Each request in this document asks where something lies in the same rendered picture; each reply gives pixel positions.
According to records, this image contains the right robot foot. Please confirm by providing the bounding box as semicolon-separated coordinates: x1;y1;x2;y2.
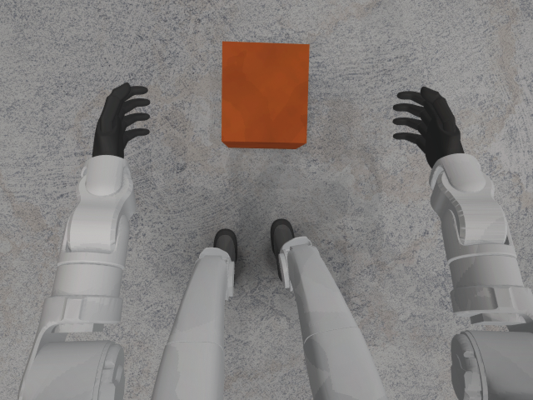
271;219;295;281

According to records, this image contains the carton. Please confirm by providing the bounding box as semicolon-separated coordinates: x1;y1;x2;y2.
222;42;310;149

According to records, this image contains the robot left upper arm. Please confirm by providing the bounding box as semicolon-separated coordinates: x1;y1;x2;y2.
22;340;125;400

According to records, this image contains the robot foot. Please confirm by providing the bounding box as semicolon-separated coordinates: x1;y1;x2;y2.
271;219;295;281
213;229;237;269

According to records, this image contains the right robot forearm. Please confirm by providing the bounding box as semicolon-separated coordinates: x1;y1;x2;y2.
429;153;533;333

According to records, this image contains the left robot foot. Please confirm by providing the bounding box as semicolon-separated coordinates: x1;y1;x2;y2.
213;229;237;269

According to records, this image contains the right robot hand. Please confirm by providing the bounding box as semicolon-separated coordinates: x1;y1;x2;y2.
393;87;464;168

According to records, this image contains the left robot forearm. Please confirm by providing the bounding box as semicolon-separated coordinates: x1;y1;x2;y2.
17;155;137;400

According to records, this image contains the left robot hand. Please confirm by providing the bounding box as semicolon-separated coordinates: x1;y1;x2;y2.
92;82;150;158

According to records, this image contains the robot right upper arm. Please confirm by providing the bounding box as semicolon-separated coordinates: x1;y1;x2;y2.
451;330;533;400

